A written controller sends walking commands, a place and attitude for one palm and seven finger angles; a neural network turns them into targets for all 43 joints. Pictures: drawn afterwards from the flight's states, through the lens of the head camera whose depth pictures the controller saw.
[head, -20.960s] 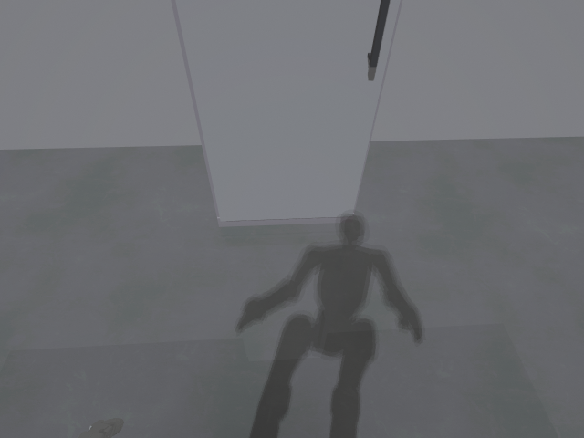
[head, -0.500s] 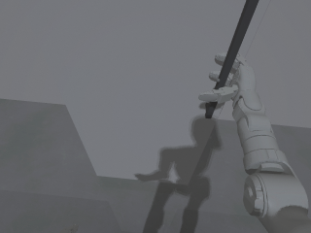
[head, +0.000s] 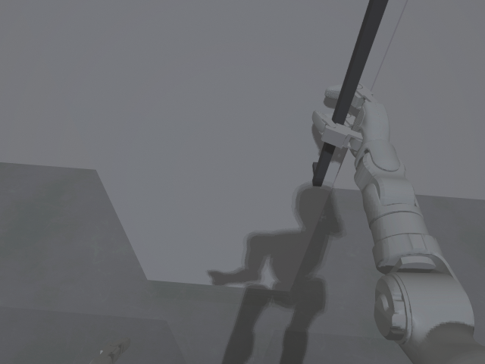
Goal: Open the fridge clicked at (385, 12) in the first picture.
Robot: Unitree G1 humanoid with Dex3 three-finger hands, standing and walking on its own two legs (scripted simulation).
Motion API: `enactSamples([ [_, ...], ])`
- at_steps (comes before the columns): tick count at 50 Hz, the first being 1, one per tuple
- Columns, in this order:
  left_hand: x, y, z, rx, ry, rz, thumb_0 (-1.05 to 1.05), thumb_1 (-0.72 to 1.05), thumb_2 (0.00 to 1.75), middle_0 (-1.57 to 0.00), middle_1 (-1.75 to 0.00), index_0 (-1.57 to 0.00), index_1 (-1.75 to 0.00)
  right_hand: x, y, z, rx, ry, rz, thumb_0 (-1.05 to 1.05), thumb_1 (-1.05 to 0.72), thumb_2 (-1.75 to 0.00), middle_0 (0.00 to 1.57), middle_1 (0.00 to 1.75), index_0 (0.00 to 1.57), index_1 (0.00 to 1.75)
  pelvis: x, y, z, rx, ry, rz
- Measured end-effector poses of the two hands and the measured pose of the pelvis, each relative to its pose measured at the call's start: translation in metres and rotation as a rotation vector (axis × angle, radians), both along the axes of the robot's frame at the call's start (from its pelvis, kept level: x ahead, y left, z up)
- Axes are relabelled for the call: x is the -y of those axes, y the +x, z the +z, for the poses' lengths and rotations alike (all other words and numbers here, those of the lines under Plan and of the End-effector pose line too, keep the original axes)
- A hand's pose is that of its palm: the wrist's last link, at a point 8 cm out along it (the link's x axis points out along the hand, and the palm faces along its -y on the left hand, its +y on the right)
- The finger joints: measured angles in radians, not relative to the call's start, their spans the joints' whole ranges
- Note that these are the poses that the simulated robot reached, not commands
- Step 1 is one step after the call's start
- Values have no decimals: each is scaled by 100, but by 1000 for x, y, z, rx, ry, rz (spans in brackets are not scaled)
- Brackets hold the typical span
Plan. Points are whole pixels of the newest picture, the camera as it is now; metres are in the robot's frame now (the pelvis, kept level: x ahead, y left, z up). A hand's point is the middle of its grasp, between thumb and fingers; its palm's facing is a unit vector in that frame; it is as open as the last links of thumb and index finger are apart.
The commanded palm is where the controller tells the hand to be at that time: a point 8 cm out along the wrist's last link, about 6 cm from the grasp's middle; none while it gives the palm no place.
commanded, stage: grip the handle and tug to test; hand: right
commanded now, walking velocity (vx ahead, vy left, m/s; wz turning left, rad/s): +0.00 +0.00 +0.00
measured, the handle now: (344, 88) +0.50 -0.10 +0.23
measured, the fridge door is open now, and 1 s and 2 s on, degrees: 0 0 19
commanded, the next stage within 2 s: pull the door a little, standing still in 0.84 s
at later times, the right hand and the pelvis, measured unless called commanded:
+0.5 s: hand (329, 126) +0.45 -0.08 +0.19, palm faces -0.03 +1.00 +0.02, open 5.3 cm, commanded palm +0.42 -0.14 +0.19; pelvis +0.00 +0.01 +0.00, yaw +0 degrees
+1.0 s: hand (328, 128) +0.44 -0.08 +0.19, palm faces -0.03 +1.00 +0.03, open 5.5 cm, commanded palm +0.41 -0.13 +0.19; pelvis +0.03 +0.01 +0.00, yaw +2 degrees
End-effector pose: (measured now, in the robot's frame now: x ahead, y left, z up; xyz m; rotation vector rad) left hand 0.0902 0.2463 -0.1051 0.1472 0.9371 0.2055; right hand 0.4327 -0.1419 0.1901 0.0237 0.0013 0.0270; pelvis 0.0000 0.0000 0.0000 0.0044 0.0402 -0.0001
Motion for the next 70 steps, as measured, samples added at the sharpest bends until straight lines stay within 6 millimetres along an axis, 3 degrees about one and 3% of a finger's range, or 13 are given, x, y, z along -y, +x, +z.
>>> enactSamples([
  [7,-1,-7,-1,-10,-5,12,1,91,90,-20,-30,-20,-30,-1,-5,1,7,6,5,0,-72,-82,44,137,42,137,-1,-1,0,8,0,5],
  [20,-8,-14,0,-16,2,33,1,91,90,-20,-30,-20,-30,-5,-6,2,5,-1,0,0,-76,-82,40,139,40,138,-4,-2,2,17,-2,12],
  [31,-12,-7,1,-2,1,32,1,91,90,-20,-30,-20,-30,-5,-7,2,5,1,-5,0,-76,-82,39,139,40,138,-7,-1,2,13,-3,14],
  [40,-12,12,6,30,-17,34,1,91,90,-20,-30,-20,-30,-5,-9,1,18,3,-1,0,-78,-80,35,140,36,136,-9,10,3,17,-8,30],
  [56,-10,68,14,65,-6,-27,1,91,90,-20,-30,-20,-30,-6,-10,3,-6,1,-8,1,-77,-82,34,138,37,135,-11,29,3,15,-13,10],
  [70,-3,90,22,114,-58,-18,1,91,90,-20,-30,-20,-30,-7,-27,1,32,-12,14,1,-80,-81,26,134,26,128,-13,47,6,15,-22,53],
])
